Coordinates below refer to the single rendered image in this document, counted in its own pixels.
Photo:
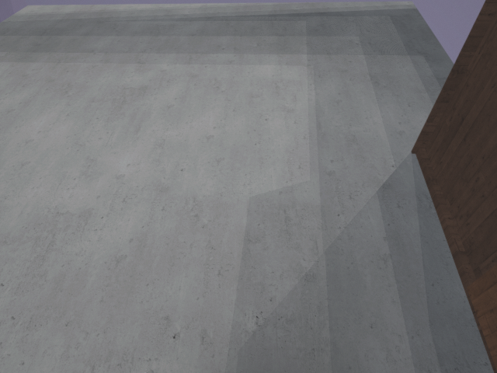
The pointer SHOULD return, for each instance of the wardrobe door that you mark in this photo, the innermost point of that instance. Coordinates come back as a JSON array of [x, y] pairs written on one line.
[[463, 153], [483, 294]]

